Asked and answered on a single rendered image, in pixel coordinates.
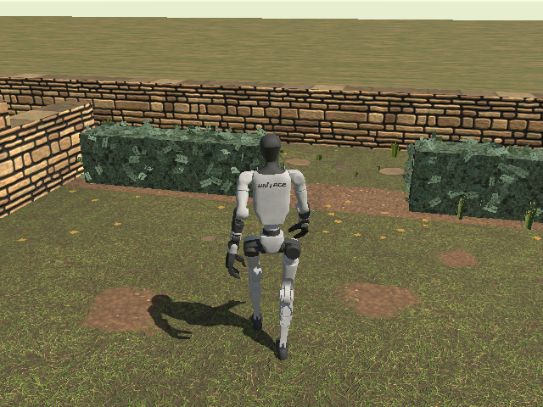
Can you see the right robot upper arm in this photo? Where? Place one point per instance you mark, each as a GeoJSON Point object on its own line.
{"type": "Point", "coordinates": [298, 180]}

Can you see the robot left hand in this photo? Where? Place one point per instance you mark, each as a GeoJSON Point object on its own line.
{"type": "Point", "coordinates": [230, 261]}

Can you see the humanoid robot torso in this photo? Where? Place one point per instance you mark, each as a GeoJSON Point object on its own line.
{"type": "Point", "coordinates": [271, 199]}

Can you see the robot left forearm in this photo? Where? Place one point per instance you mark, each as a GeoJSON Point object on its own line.
{"type": "Point", "coordinates": [236, 233]}

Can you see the left robot upper arm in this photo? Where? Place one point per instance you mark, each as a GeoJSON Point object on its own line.
{"type": "Point", "coordinates": [242, 194]}

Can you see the robot right thigh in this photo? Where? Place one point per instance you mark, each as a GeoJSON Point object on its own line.
{"type": "Point", "coordinates": [291, 253]}

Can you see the robot right hand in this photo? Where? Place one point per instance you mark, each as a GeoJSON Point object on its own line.
{"type": "Point", "coordinates": [304, 230]}

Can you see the robot right forearm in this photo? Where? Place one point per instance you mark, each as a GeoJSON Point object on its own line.
{"type": "Point", "coordinates": [304, 218]}

